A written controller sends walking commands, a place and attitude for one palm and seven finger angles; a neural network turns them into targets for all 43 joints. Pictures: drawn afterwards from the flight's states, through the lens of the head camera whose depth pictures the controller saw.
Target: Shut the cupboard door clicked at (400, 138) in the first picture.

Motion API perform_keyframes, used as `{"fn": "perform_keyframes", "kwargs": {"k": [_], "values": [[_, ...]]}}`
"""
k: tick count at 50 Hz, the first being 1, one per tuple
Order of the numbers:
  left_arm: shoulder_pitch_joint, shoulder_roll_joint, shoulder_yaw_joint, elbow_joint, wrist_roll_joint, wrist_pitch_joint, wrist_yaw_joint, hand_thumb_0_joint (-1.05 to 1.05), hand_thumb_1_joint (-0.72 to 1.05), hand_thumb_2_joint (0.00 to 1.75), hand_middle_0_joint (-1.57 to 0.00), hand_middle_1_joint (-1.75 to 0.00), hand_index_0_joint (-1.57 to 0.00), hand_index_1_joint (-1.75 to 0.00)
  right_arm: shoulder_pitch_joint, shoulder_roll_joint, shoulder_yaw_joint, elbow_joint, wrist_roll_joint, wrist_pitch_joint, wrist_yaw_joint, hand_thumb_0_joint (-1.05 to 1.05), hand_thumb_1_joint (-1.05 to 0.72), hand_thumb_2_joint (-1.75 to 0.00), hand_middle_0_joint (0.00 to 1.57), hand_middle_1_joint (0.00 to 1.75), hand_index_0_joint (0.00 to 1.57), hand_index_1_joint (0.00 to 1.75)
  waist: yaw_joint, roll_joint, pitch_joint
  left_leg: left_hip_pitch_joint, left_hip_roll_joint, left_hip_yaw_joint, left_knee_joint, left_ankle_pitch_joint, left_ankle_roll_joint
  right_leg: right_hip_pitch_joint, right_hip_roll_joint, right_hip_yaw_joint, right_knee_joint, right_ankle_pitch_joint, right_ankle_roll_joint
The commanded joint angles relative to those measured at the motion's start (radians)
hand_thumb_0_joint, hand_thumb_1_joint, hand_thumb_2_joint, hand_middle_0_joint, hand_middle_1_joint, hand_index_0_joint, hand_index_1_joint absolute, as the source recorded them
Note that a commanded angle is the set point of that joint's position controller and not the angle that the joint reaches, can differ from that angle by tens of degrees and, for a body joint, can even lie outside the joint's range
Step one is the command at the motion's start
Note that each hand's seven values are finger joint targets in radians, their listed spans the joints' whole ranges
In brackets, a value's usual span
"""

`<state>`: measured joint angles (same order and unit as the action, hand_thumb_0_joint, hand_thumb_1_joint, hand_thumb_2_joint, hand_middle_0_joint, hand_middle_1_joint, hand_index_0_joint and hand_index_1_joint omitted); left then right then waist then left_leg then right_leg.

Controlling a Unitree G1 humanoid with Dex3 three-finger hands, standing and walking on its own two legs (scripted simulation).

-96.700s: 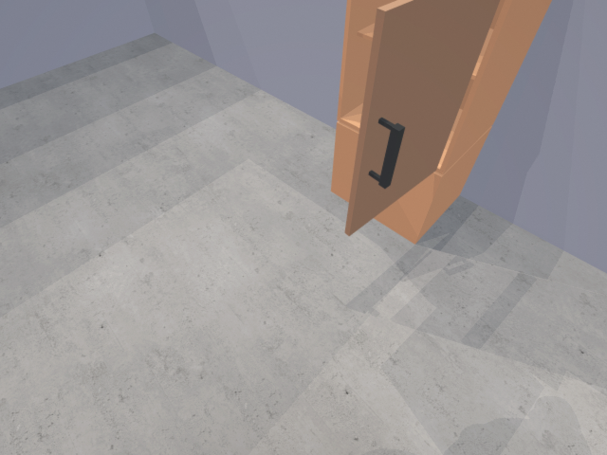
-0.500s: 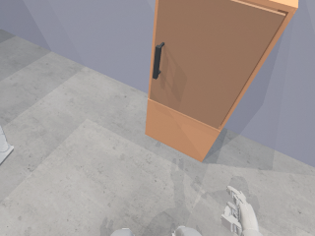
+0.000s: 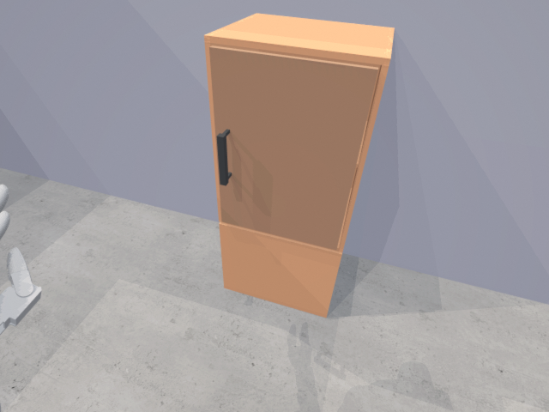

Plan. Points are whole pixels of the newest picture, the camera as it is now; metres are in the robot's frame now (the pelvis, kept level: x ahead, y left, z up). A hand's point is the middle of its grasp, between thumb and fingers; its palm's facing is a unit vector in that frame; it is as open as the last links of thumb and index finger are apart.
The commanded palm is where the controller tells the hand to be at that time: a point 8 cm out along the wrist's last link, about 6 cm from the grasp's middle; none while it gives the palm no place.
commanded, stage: stop stepping back and stand still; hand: left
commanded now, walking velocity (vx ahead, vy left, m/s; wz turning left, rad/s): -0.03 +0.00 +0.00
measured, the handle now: (225, 157) +0.85 +0.16 -0.04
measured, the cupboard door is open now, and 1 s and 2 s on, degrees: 0 0 0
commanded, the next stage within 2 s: let the arm hang, fingers relaxed in 0.24 s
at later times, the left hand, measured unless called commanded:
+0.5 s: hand (103, 395) +0.18 +0.25 -0.03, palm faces +0.12 -0.89 -0.45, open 7.4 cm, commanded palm none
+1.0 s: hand out of the picture -0.05 +0.20 -0.15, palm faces +0.03 -0.96 -0.27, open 7.3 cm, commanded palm none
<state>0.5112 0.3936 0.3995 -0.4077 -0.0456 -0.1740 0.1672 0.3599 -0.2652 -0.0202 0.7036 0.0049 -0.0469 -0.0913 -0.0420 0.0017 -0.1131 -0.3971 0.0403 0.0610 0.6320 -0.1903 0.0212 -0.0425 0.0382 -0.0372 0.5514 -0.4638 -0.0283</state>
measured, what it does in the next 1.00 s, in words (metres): stands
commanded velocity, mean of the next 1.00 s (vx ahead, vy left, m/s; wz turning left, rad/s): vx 0.00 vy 0.00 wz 0.00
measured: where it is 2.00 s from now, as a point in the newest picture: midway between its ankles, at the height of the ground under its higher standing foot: outside the picture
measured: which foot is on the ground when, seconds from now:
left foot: down 0.00-1.00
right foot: down 0.00-1.00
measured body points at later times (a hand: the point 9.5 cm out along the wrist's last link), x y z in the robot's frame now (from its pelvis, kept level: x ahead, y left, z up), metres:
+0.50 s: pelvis +0.00 +0.00 +0.00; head -0.01 -0.04 +0.44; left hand +0.17 +0.29 +0.00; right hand +0.18 -0.24 -0.12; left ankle +0.10 +0.10 -0.72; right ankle -0.10 -0.10 -0.72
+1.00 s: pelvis +0.01 +0.00 +0.01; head +0.02 -0.01 +0.46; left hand -0.05 +0.25 -0.13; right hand +0.03 -0.24 -0.15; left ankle +0.10 +0.11 -0.72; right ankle -0.10 -0.10 -0.72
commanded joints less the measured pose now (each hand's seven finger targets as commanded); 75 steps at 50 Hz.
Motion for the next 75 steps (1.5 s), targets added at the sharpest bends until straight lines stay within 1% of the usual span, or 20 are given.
{"fn": "perform_keyframes", "kwargs": {"k": [1,3,5,7,11,15,16,17,18,19,22,25,28,31,34,37,40,47,54,75], "values": [[-0.203,0.23,0.105,-0.203,0.013,-0.088,0.012,0.0,0.9,0.9,-0.2,-0.3,-0.2,-0.3,-0.222,-0.069,-0.015,-0.194,-0.003,-0.081,-0.008,0.0,-0.9,-0.9,0.2,0.3,0.2,0.3,0.002,-0.001,0.312,0.125,0.03,-0.085,-0.059,-0.142,-0.014,-0.489,-0.17,0.146,-0.294,-0.185,-0.072],[-0.145,0.238,0.133,-0.234,0.005,-0.101,0.01,0.0,0.9,0.9,-0.2,-0.3,-0.2,-0.3,-0.21,-0.067,-0.016,-0.201,-0.004,-0.093,-0.007,0.0,-0.9,-0.9,0.2,0.3,0.2,0.3,0.009,0.048,0.24,0.163,0.044,-0.117,-0.141,-0.121,-0.006,-0.41,-0.126,0.087,-0.214,-0.071,-0.048],[-0.068,0.259,0.182,-0.286,-0.005,-0.111,0.01,0.0,0.9,0.9,-0.2,-0.3,-0.2,-0.3,-0.207,-0.073,-0.017,-0.214,-0.006,-0.112,-0.007,0.0,-0.9,-0.9,0.2,0.3,0.2,0.3,0.024,0.193,0.138,0.178,0.102,-0.245,-0.33,-0.208,0.009,-0.296,-0.036,0.006,-0.069,0.025,-0.002],[-0.02,0.251,0.198,-0.346,-0.012,-0.12,0.012,0.0,0.9,0.9,-0.2,-0.3,-0.2,-0.3,-0.204,-0.064,-0.014,-0.227,-0.014,-0.126,-0.004,0.0,-0.9,-0.9,0.2,0.3,0.2,0.3,0.036,0.231,0.041,0.176,0.148,-0.333,-0.443,-0.283,0.02,-0.201,0.008,-0.013,-0.007,0.053,0.011],[0.115,0.23,0.21,-0.333,-0.03,-0.098,0.013,0.0,0.9,0.9,-0.2,-0.3,-0.2,-0.3,-0.193,-0.049,-0.009,-0.226,-0.013,-0.129,0.001,0.0,-0.9,-0.9,0.2,0.3,0.2,0.3,0.035,0.158,-0.08,0.194,0.096,-0.173,-0.368,-0.16,-0.02,-0.094,-0.013,-0.012,-0.14,0.116,0.002],[0.164,0.216,0.207,-0.271,-0.045,-0.064,0.015,0.0,0.9,0.9,-0.2,-0.3,-0.2,-0.3,-0.182,-0.055,-0.011,-0.212,-0.007,-0.104,0.001,0.0,-0.9,-0.9,0.2,0.3,0.2,0.3,0.028,0.044,-0.14,0.28,0.061,-0.079,-0.208,0.124,-0.014,-0.13,-0.065,0.046,-0.178,0.291,-0.004],[0.164,0.203,0.188,-0.242,-0.046,-0.054,0.013,0.0,0.9,0.9,-0.2,-0.3,-0.2,-0.3,-0.181,-0.048,-0.003,-0.21,-0.005,-0.093,0.0,0.0,-0.9,-0.9,0.2,0.3,0.2,0.3,0.026,0.011,-0.122,0.28,0.066,-0.08,-0.185,0.198,-0.005,-0.146,-0.074,0.054,-0.178,0.348,0.005],[-0.004,0.009,-0.293,0.432,0.064,0.1,-0.128,0.0,0.9,0.9,-0.2,-0.3,-0.2,-0.3,-0.295,-0.225,-0.031,-0.068,0.02,-0.145,0.079,0.0,-0.9,-0.9,0.2,0.3,0.2,0.3,0.013,0.015,-0.009,0.198,0.091,-0.095,0.024,0.57,0.014,-0.237,-0.156,0.024,-0.019,0.702,-0.004],[-0.019,-0.001,-0.291,0.455,0.062,0.178,-0.144,0.0,0.9,0.9,-0.2,-0.3,-0.2,-0.3,-0.218,-0.183,-0.053,-0.05,0.014,-0.095,0.08,0.0,-0.9,-0.9,0.2,0.3,0.2,0.3,0.005,-0.016,-0.071,0.278,0.092,-0.084,0.05,0.57,0.011,-0.256,-0.149,0.076,-0.009,0.677,-0.003],[-0.016,-0.015,-0.301,0.442,0.06,0.2,-0.15,0.0,0.9,0.9,-0.2,-0.3,-0.2,-0.3,-0.198,-0.175,-0.047,-0.063,0.011,-0.079,0.076,0.0,-0.9,-0.9,0.2,0.3,0.2,0.3,0.01,-0.005,-0.037,0.264,0.097,-0.081,0.049,0.522,0.021,-0.281,-0.145,0.052,-0.008,0.592,0.006],[-0.1,0.016,-0.308,0.585,0.072,0.185,-0.157,0.0,0.9,0.9,-0.2,-0.3,-0.2,-0.3,-0.211,-0.17,-0.018,-0.038,-0.002,-0.027,0.079,0.0,-0.9,-0.9,0.2,0.3,0.2,0.3,0.044,-0.208,0.034,0.127,0.09,-0.125,0.035,0.322,0.039,-0.27,-0.14,0.07,-0.046,0.445,-0.016],[-0.133,0.03,-0.313,0.758,0.077,0.183,-0.152,0.0,0.9,0.9,-0.2,-0.3,-0.2,-0.3,-0.257,-0.117,0.001,-0.055,-0.024,0.017,0.076,0.0,-0.9,-0.9,0.2,0.3,0.2,0.3,0.052,-0.354,0.14,0.007,0.003,-0.085,0.1,0.049,0.013,-0.252,-0.222,0.153,-0.112,0.692,-0.07],[-0.162,0.006,-0.334,0.923,0.079,0.189,-0.137,0.0,0.9,0.9,-0.2,-0.3,-0.2,-0.3,-0.231,-0.085,-0.005,-0.012,-0.042,0.058,0.077,0.0,-0.9,-0.9,0.2,0.3,0.2,0.3,0.036,-0.205,0.223,-0.004,-0.016,-0.055,0.108,-0.108,-0.005,-0.24,-0.266,0.161,-0.108,0.715,-0.123],[-0.139,-0.005,-0.344,1.056,0.067,0.184,-0.131,0.0,0.9,0.9,-0.2,-0.3,-0.2,-0.3,-0.147,-0.091,-0.006,0.06,-0.04,0.054,0.079,0.0,-0.9,-0.9,0.2,0.3,0.2,0.3,0.018,0.078,0.168,0.175,0.026,-0.097,-0.012,0.371,0.024,-0.236,-0.167,0.086,-0.02,0.581,-0.043],[-0.063,-0.053,-0.342,1.199,0.053,0.188,-0.133,0.0,0.9,0.9,-0.2,-0.3,-0.2,-0.3,-0.145,-0.094,-0.006,0.114,-0.032,0.054,0.063,0.0,-0.9,-0.9,0.2,0.3,0.2,0.3,0.048,0.355,0.114,0.162,0.097,-0.218,-0.16,0.234,0.069,-0.16,-0.096,0.042,-0.07,0.183,-0.017],[-0.053,-0.056,-0.349,1.306,0.057,0.184,-0.147,0.0,0.9,0.9,-0.2,-0.3,-0.2,-0.3,-0.152,-0.098,-0.01,0.152,-0.024,0.057,0.055,0.0,-0.9,-0.9,0.2,0.3,0.2,0.3,0.053,0.245,0.108,0.164,0.083,-0.211,-0.193,0.087,0.052,-0.126,-0.101,0.073,-0.163,0.175,-0.032],[-0.069,-0.057,-0.353,1.374,0.058,0.171,-0.148,0.0,0.9,0.9,-0.2,-0.3,-0.2,-0.3,-0.116,-0.104,-0.015,0.203,-0.016,0.047,0.048,0.0,-0.9,-0.9,0.2,0.3,0.2,0.3,0.039,0.083,0.066,0.247,0.082,-0.185,-0.158,0.212,0.047,-0.109,-0.116,0.082,-0.206,0.288,-0.037],[-0.072,-0.087,-0.367,1.464,0.057,0.172,-0.136,0.0,0.9,0.9,-0.2,-0.3,-0.2,-0.3,-0.099,-0.099,-0.015,0.303,-0.015,0.052,0.049,0.0,-0.9,-0.9,0.2,0.3,0.2,0.3,0.032,-0.064,0.161,0.266,0.078,-0.141,-0.19,0.163,0.037,-0.159,-0.131,0.068,-0.255,0.273,-0.037],[-0.077,-0.091,-0.374,1.501,0.057,0.177,-0.131,0.0,0.9,0.9,-0.2,-0.3,-0.2,-0.3,-0.103,-0.068,-0.01,0.363,-0.019,0.066,0.059,0.0,-0.9,-0.9,0.2,0.3,0.2,0.3,0.032,-0.056,0.269,0.247,0.069,-0.126,-0.243,0.04,0.021,-0.225,-0.131,0.077,-0.291,0.129,-0.04],[-0.033,-0.17,-0.378,1.539,0.054,0.174,-0.122,0.0,0.9,0.9,-0.2,-0.3,-0.2,-0.3,-0.03,0.02,0.006,0.41,-0.019,0.057,0.047,0.0,-0.9,-0.9,0.2,0.3,0.2,0.3,0.037,-0.003,0.217,0.268,0.066,-0.105,-0.23,0.156,0.017,-0.162,-0.124,0.073,-0.279,0.243,-0.024]]}}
